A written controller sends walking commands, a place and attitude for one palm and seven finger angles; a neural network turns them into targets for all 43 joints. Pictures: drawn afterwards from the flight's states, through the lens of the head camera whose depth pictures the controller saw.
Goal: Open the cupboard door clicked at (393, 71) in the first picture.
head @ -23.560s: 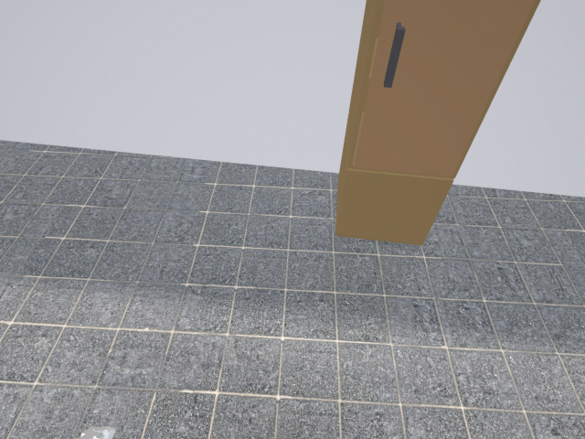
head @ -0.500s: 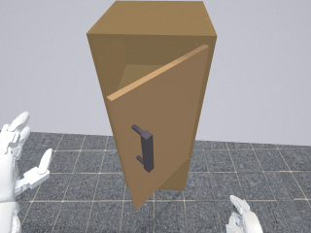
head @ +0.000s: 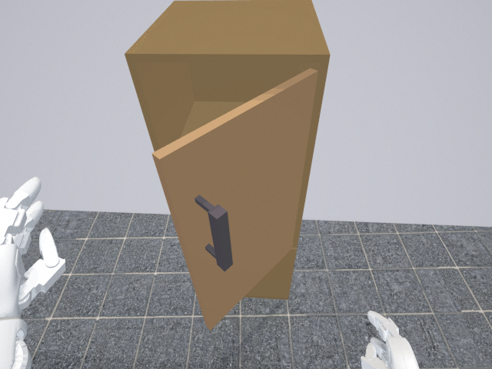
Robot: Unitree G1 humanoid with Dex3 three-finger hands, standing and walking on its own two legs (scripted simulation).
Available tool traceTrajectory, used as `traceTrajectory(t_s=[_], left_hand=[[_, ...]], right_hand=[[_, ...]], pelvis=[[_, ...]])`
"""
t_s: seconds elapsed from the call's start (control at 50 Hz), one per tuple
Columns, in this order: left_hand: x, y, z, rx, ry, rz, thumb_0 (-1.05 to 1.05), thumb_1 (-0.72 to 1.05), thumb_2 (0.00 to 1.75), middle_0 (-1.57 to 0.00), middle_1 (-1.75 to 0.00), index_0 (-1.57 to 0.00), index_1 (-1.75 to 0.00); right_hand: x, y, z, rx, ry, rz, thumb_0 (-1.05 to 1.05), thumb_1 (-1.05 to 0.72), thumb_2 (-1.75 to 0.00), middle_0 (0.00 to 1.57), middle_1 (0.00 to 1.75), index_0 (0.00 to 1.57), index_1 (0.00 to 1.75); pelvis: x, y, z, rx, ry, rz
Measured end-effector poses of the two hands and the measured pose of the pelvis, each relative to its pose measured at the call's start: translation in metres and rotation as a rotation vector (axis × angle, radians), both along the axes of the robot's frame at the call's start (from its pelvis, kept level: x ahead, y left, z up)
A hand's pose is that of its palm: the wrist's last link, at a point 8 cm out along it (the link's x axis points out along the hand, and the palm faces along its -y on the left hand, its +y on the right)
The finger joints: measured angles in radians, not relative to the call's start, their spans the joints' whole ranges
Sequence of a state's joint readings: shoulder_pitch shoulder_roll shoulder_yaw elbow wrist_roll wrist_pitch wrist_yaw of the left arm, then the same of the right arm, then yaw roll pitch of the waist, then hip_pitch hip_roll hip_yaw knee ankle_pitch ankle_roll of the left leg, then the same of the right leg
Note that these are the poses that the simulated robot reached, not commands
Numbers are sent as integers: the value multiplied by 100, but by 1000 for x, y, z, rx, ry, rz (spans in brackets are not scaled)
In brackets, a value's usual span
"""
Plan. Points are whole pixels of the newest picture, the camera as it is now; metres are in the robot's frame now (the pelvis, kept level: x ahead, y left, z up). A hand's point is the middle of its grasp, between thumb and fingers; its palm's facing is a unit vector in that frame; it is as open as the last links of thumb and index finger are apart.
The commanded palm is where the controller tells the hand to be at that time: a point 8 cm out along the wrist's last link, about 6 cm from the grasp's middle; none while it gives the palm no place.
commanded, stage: step back with the hand held close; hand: left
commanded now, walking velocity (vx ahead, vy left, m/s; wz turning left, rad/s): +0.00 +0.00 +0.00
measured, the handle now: (213, 234) +0.31 +0.10 +0.06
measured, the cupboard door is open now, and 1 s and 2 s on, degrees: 50 50 50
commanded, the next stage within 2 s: stop stepping back and stand still in 1.12 s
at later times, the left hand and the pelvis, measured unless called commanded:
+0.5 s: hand (36, 280) +0.16 +0.28 +0.15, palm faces +0.34 -0.79 -0.51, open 7.4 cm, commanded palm +0.10 +0.32 +0.17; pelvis -0.05 +0.03 -0.01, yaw -3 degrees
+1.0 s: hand out of the picture +0.07 +0.31 +0.16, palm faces +0.45 -0.77 -0.45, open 7.4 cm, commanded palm -0.01 +0.34 +0.17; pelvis -0.15 +0.04 -0.03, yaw +0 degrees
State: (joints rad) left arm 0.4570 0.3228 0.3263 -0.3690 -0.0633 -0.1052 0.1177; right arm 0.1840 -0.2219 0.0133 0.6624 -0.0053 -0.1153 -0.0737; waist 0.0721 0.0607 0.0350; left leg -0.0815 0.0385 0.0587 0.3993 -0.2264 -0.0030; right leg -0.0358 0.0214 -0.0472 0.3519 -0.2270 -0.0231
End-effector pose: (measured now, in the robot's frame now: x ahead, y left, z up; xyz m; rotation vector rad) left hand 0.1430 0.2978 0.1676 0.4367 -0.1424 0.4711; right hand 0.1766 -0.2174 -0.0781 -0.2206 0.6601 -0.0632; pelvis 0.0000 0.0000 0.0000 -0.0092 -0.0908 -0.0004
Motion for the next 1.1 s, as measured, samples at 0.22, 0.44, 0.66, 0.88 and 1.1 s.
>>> traceTrajectory(t_s=[0.22,0.44,0.66,0.88,1.1], left_hand=[[11,4,0,78,45,-62,2,89,90,-20,-30,-21,-30],[-3,16,1,144,43,-158,2,89,90,-21,-30,-21,-31],[-61,34,-1,186,-48,-85,2,89,90,-21,-30,-21,-31],[-99,32,-3,140,-167,-105,2,89,90,-21,-30,-21,-31],[-141,45,17,148,-177,-99,2,89,90,-21,-30,-21,-31]], right_hand=[[-11,-8,3,-11,26,-71,2,-91,-90,20,30,21,30],[-58,-7,7,-58,63,-163,2,-91,-90,20,30,21,30],[-104,16,-10,-45,48,-106,2,-91,-90,20,30,21,30],[-148,22,-22,-72,89,-84,2,-90,-90,20,30,21,30],[-196,35,-5,-29,71,-94,2,-91,-90,20,30,21,30]], pelvis=[[-10,8,-1,-7,73,-31],[-40,27,-6,2,90,-50],[-82,35,-22,-6,66,-19],[-121,41,-31,-10,50,-6],[-164,39,-14,-73,100,-20]])
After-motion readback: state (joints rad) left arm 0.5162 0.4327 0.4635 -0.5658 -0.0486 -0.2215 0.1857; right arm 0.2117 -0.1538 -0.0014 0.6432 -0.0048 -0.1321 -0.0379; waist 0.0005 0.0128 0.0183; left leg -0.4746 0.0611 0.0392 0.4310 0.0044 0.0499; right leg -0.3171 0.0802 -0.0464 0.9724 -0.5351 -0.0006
